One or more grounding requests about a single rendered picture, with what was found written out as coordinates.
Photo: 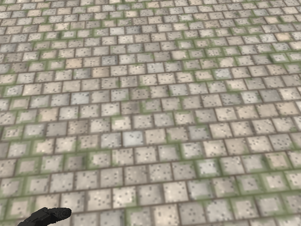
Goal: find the robot left hand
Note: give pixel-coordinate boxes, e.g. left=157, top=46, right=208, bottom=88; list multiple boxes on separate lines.
left=17, top=207, right=71, bottom=226

